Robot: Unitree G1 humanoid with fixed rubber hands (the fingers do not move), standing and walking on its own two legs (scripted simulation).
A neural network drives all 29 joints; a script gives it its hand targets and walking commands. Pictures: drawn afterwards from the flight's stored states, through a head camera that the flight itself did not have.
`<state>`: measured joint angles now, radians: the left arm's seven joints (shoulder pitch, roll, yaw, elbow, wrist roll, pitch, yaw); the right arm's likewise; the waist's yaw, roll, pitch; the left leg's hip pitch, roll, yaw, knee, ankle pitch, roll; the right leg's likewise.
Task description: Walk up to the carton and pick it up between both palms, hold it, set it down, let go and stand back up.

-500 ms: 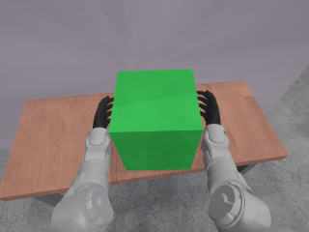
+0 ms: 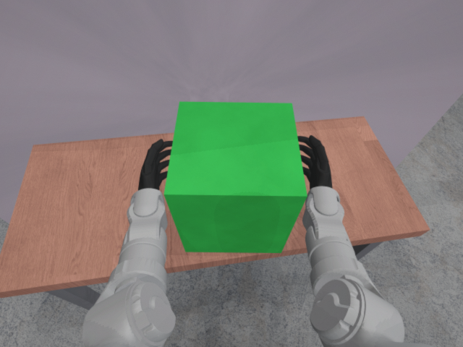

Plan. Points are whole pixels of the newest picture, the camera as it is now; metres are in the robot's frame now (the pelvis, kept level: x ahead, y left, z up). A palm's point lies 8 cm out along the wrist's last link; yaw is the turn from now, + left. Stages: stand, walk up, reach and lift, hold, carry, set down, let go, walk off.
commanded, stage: set down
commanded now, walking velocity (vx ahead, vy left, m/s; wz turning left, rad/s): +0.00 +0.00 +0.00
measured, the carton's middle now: (234, 183) +0.44 +0.04 -0.03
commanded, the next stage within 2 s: none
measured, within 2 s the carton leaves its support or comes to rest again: neither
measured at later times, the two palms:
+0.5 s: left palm (154, 184) +0.39 +0.18 +0.02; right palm (319, 184) +0.41 -0.12 +0.03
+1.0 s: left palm (138, 182) +0.41 +0.22 -0.01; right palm (316, 190) +0.42 -0.12 -0.01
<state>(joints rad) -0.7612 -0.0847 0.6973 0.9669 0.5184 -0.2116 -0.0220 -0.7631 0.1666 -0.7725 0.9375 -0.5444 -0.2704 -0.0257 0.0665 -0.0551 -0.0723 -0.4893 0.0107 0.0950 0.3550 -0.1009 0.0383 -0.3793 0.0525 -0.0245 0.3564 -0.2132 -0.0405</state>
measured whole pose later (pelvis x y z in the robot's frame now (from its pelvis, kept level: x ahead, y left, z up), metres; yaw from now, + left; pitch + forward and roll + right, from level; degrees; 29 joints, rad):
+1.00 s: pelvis -0.01 +0.01 -0.03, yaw -1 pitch +26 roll -3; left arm -0.96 0.21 0.15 1.50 -0.07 -0.38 0.09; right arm -0.90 -0.11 -0.15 1.37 0.08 -0.30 -0.09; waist 0.04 -0.01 -0.29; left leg -0.93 0.05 0.07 0.68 -0.21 0.04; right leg -0.79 0.08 -0.06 0.63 -0.30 -0.04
